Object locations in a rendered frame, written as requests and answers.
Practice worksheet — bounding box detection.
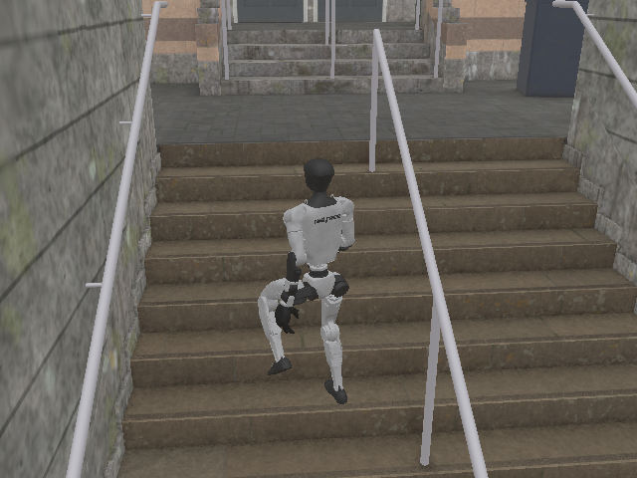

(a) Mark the right robot upper arm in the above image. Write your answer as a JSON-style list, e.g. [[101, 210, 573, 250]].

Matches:
[[335, 196, 355, 247]]

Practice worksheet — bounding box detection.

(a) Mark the left robot upper arm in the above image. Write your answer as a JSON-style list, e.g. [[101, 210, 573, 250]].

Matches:
[[283, 205, 307, 266]]

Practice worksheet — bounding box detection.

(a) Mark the humanoid robot torso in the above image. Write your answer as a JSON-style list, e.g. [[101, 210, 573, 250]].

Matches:
[[298, 194, 343, 301]]

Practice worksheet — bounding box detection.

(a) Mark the robot head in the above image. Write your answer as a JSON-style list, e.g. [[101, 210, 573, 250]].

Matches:
[[304, 158, 337, 208]]

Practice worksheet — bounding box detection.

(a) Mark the left robot forearm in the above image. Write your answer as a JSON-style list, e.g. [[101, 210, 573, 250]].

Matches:
[[280, 252, 302, 307]]

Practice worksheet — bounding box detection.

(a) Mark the left robot hand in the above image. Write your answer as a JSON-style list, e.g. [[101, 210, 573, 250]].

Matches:
[[275, 304, 299, 334]]

